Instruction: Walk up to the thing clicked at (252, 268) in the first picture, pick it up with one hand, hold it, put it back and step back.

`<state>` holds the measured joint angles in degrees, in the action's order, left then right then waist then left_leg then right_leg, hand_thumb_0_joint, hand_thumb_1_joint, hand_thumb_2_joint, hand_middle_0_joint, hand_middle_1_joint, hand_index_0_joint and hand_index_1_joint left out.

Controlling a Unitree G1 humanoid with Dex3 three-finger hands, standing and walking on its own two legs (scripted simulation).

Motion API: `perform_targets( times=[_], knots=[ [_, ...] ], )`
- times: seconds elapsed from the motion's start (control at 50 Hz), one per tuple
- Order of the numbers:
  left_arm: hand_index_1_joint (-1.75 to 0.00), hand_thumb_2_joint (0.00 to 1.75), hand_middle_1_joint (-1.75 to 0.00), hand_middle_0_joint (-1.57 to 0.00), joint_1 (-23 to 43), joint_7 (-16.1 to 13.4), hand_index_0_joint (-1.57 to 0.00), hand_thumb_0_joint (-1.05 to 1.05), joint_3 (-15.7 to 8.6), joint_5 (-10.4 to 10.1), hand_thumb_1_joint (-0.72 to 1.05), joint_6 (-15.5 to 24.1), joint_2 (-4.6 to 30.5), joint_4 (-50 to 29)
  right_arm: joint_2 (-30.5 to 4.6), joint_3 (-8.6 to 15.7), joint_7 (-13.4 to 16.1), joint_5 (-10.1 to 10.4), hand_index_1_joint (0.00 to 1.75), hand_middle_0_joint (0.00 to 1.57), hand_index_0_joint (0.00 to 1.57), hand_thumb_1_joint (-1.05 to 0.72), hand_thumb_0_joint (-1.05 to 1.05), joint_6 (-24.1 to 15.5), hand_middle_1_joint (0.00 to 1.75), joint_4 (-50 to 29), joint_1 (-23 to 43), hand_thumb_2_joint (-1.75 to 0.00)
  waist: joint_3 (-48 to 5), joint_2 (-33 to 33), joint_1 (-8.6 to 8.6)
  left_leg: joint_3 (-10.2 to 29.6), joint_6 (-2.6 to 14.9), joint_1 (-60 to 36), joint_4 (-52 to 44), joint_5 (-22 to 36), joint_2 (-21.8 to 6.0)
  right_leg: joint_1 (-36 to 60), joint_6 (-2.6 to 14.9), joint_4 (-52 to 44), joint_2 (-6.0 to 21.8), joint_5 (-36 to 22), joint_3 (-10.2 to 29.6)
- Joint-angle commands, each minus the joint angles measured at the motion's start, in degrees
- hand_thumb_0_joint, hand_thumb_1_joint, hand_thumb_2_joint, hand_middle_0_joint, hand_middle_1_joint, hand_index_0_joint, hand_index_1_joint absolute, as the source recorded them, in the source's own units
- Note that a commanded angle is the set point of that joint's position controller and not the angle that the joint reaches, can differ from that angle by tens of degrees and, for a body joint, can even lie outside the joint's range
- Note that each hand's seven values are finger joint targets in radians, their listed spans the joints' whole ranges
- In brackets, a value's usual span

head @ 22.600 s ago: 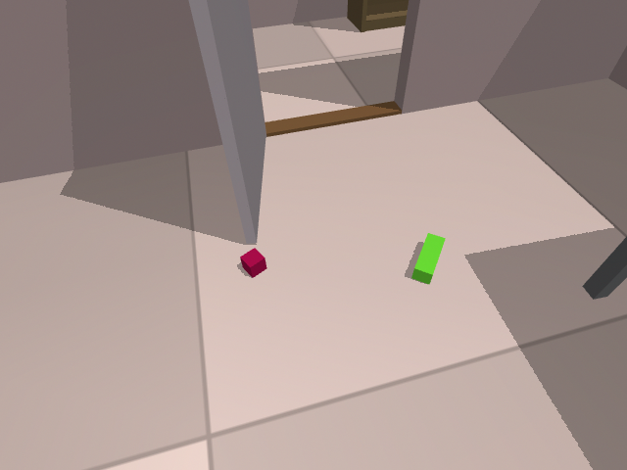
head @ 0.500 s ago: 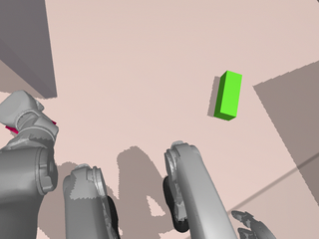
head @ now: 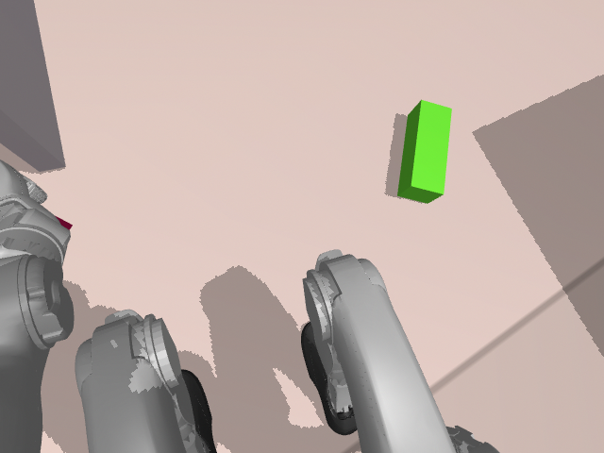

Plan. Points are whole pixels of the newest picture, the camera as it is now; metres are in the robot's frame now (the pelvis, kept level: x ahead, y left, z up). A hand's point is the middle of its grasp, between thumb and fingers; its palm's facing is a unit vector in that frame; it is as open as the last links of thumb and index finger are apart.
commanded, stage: crouch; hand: left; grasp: from above
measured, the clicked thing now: (23, 229) +0.47 +0.29 -0.18
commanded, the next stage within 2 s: lower in 0.14 s
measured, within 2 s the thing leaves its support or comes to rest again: neither
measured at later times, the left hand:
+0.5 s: hand (39, 227) +0.48 +0.27 -0.19, palm faces -0.33 -0.30 -0.89, open 7.6 cm
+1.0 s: hand (61, 228) +0.48 +0.26 -0.24, palm faces -0.32 -0.32 -0.89, open 7.4 cm
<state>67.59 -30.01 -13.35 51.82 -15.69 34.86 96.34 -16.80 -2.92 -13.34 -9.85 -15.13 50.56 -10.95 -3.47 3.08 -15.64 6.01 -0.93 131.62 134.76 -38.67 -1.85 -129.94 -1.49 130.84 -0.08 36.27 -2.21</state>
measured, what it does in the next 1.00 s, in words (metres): stands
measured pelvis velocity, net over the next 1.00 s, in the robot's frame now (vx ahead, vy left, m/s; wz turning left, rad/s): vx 0.01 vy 0.00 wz -0.09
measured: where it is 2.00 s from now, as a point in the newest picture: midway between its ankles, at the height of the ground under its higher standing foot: (270, 423)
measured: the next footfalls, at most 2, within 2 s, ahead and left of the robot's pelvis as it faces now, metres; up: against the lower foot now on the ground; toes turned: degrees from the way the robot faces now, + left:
none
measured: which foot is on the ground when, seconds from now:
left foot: down 0.00-1.00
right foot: down 0.00-1.00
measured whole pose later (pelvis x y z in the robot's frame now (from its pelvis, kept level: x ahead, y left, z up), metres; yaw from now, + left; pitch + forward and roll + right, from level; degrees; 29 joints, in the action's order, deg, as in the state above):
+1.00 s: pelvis +0.01 +0.00 -0.03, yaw -5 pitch +33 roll -10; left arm 69.5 -38.6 -17.8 53.3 -10.9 45.8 104.5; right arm -19.2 -9.5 -20.7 -13.5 -19.1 47.7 -9.3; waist 6.1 -1.3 -20.8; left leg 11.0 -1.1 134.9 142.4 -41.2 -1.9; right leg -131.5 -2.2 134.8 -1.2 36.9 -6.2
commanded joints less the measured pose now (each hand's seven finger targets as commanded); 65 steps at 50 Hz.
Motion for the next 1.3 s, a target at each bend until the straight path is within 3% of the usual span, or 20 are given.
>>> perform_targets(
  times=[0.0,0.06,0.12,0.24,0.32,0.4,0.48,0.54,0.62,0.64,0.68,0.72,0.78,0.86,0.94,1.08,1.12,1.14,1.22,1.28],
  knots=[
    [-0.50,0.58,-0.49,-1.09,21.99,-2.71,-1.08,0.00,1.41,1.78,0.61,0.33,13.73,-6.50,-14.00,3.28,-0.57,-0.02,0.30,0.20,0.20,-0.91,0.00,-0.80,0.30,0.18,-13.76,-0.90,-38.32,11.69,-2.87,-4.79,2.08,-23.80,-12.04,8.75,1.28,22.76,2.71,-13.21,-1.86,-8.47,-5.32],
    [-0.47,0.54,-0.47,-1.08,21.08,-2.91,-1.07,0.00,-0.06,1.38,0.59,0.76,16.63,-7.36,-14.52,3.18,-0.92,0.05,0.30,0.20,0.20,-0.91,0.00,-0.99,0.30,0.08,-13.47,-0.91,-40.25,11.88,-1.07,-5.02,2.14,-23.71,-11.58,8.69,1.37,23.71,2.66,-12.92,-1.91,-7.88,-5.36],
    [-0.50,0.58,-0.49,-1.08,21.01,-2.70,-1.07,0.00,1.16,2.54,0.59,1.10,14.82,-7.03,-14.24,2.91,-1.51,-0.25,0.30,0.20,0.20,-0.92,0.00,-0.88,0.30,-0.17,-14.04,-0.91,-39.54,11.86,-2.72,-4.97,2.19,-23.25,-10.73,9.47,1.41,24.25,2.68,-12.21,-2.12,-9.11,-5.65],
    [-0.49,0.59,-0.46,-1.06,21.55,-2.85,-1.04,0.00,0.28,2.66,0.51,1.42,16.19,-8.85,-15.13,3.06,-2.19,-0.18,0.30,0.20,0.20,-0.92,0.00,-0.90,0.30,-0.06,-14.62,-0.91,-39.55,13.67,-2.27,-4.50,1.87,-24.99,-10.04,10.70,1.20,22.69,2.93,-11.21,-2.12,-10.25,-6.16],
    [-0.52,0.63,-0.49,-1.07,19.45,-3.62,-1.04,0.00,1.07,2.75,0.51,1.87,14.65,-2.67,-15.12,2.49,-2.75,-0.85,0.30,0.20,0.20,-0.92,0.00,-1.35,0.30,0.49,-14.23,-0.91,-34.26,10.49,-3.63,-4.21,2.29,-19.83,-9.35,7.70,1.39,20.92,2.68,-11.18,-2.23,-7.65,-6.39],
    [-0.51,0.60,-0.48,-1.06,21.80,-5.08,-1.04,0.00,0.49,3.01,0.51,2.52,15.51,-2.68,-15.64,1.63,-3.22,-1.63,0.30,0.20,0.20,-0.92,0.00,-2.22,0.30,0.63,-14.47,-0.91,-35.20,12.43,-4.70,-3.57,1.90,-22.91,-8.19,9.36,1.10,20.35,2.80,-10.17,-2.09,-9.27,-7.04],
    [-0.55,0.66,-0.53,-1.07,21.65,-6.78,-1.04,0.00,-0.97,3.04,0.53,3.29,18.34,-2.76,-16.14,1.19,-3.85,-1.98,0.30,0.20,0.20,-0.92,0.00,-2.65,0.30,0.37,-14.06,-0.91,-35.77,14.97,-3.56,-3.76,1.77,-22.40,-7.85,9.45,1.04,21.29,2.75,-9.80,-2.26,-9.50,-7.03],
    [-0.55,0.65,-0.53,-1.07,23.05,-6.94,-1.05,0.00,-0.63,3.37,0.54,3.62,18.68,-2.61,-16.41,0.63,-4.39,-2.37,0.30,0.20,0.20,-0.92,0.00,-2.99,0.30,0.44,-14.09,-0.91,-34.52,14.70,-5.33,-3.44,1.99,-22.68,-6.32,9.09,0.88,20.71,2.63,-9.48,-2.29,-9.59,-7.61],
    [-0.56,0.66,-0.54,-1.08,21.44,-8.05,-1.05,0.00,-1.45,3.74,0.55,3.82,19.79,-2.22,-16.53,0.25,-5.27,-2.69,0.30,0.20,0.20,-0.92,0.00,-3.07,0.30,0.35,-13.83,-0.91,-35.15,16.90,-4.88,-3.03,1.72,-23.63,-6.67,10.43,0.75,20.99,2.83,-8.45,-2.46,-11.00,-8.30],
    [-0.55,0.69,-0.51,-1.08,20.83,-8.51,-1.05,0.00,-2.87,3.78,0.55,3.93,21.75,-4.85,-17.28,0.57,-5.33,-2.37,0.30,0.20,0.20,-0.92,0.00,-2.87,0.30,-0.08,-13.96,-0.90,-38.06,17.70,-3.76,-2.83,1.54,-25.21,-6.98,11.70,0.62,22.35,2.83,-8.54,-2.50,-11.89,-8.29],
    [-0.53,0.66,-0.51,-1.09,19.53,-8.53,-1.06,0.00,-1.58,3.49,0.57,3.41,19.21,-1.00,-16.77,-0.07,-5.79,-2.70,0.30,0.20,0.20,-0.92,0.00,-2.74,0.30,-0.24,-13.84,-0.90,-34.71,16.68,-5.51,-2.91,1.63,-24.05,-6.26,12.00,0.58,21.64,2.78,-8.42,-2.54,-12.46,-8.43],
    [-0.53,0.67,-0.51,-1.08,19.94,-8.97,-1.05,0.00,-1.85,3.32,0.56,3.42,20.29,-0.35,-17.76,-0.42,-6.23,-3.07,0.30,0.20,0.20,-0.92,0.00,-3.09,0.30,0.06,-14.45,-0.90,-33.42,15.14,-6.75,-2.28,1.87,-23.18,-5.69,11.46,0.48,21.70,2.54,-8.70,-2.66,-12.46,-8.78],
    [-0.52,0.65,-0.50,-1.09,17.79,-10.21,-1.06,0.00,-3.60,2.69,0.57,3.49,22.35,0.51,-18.12,-0.85,-6.71,-2.92,0.30,0.20,0.20,-0.92,0.00,-3.19,0.30,-0.17,-14.18,-0.91,-34.31,16.29,-5.58,-1.69,1.61,-24.21,-6.52,12.74,0.29,22.90,2.70,-8.47,-2.68,-13.25,-9.06],
    [-0.54,0.66,-0.52,-1.07,20.02,-10.51,-1.05,0.00,-2.08,2.54,0.56,4.22,22.71,1.27,-18.34,-2.15,-7.16,-3.16,0.30,0.20,0.20,-0.92,0.00,-3.82,0.30,-0.39,-13.41,-0.91,-32.11,15.02,-7.51,-1.48,2.15,-21.99,-4.84,11.00,0.18,22.57,2.40,-8.51,-3.10,-12.73,-9.28],
    [-0.53,0.64,-0.51,-1.09,19.44,-11.86,-1.07,0.00,-3.85,2.54,0.58,4.84,25.33,1.87,-19.41,-2.58,-7.58,-3.42,0.30,0.20,0.20,-0.92,0.00,-4.32,0.30,-0.45,-13.82,-0.91,-31.99,16.42,-7.75,-0.80,1.81,-23.46,-5.42,11.45,-0.05,23.36,2.47,-8.57,-3.08,-12.87,-9.95],
    [-0.51,0.62,-0.50,-1.12,19.17,-11.57,-1.10,0.00,-2.20,2.80,0.63,5.56,25.53,2.85,-20.00,-3.91,-8.30,-3.79,0.30,0.20,0.20,-0.92,0.00,-5.26,0.30,-1.39,-12.39,-0.91,-28.68,18.70,-9.18,-0.35,1.62,-24.44,-4.93,11.07,-0.32,21.87,2.61,-8.05,-3.26,-12.93,-10.83],
    [-0.50,0.64,-0.48,-1.12,17.68,-12.15,-1.10,0.00,-3.97,2.61,0.61,5.65,27.20,2.31,-20.41,-3.64,-8.33,-3.39,0.30,0.20,0.20,-0.92,0.00,-4.81,0.30,-1.36,-13.36,-0.91,-31.43,19.63,-8.16,-0.06,1.32,-25.62,-5.79,12.88,-0.40,25.03,2.76,-8.27,-3.46,-14.39,-10.73],
    [-0.50,0.61,-0.49,-1.12,18.71,-12.33,-1.10,0.00,-2.87,2.68,0.63,5.77,26.30,2.12,-20.29,-3.91,-8.37,-3.34,0.30,0.20,0.20,-0.92,0.00,-4.99,0.30,-1.49,-12.40,-0.91,-30.56,19.81,-8.23,0.31,1.34,-25.15,-5.63,11.68,-0.54,23.19,2.80,-7.85,-3.38,-13.56,-11.04],
    [-0.51,0.62,-0.49,-1.11,18.56,-12.22,-1.10,0.00,-1.54,2.65,0.62,5.65,25.11,3.30,-20.33,-4.48,-8.83,-3.72,0.30,0.20,0.20,-0.92,0.00,-5.13,0.30,-2.05,-12.38,-0.91,-28.00,18.00,-9.98,0.27,1.58,-23.81,-5.23,11.42,-0.54,23.55,2.61,-8.54,-3.81,-13.73,-11.28],
    [-0.50,0.59,-0.49,-1.11,17.15,-12.44,-1.10,0.00,-2.68,2.45,0.63,5.41,27.09,4.90,-21.23,-4.91,-8.97,-3.94,0.30,0.20,0.20,-0.92,0.00,-5.50,0.30,-1.79,-12.72,-0.91,-26.76,17.95,-10.38,0.64,1.58,-23.97,-5.07,11.59,-0.58,23.39,2.48,-8.41,-3.48,-13.92,-11.54]
  ],
)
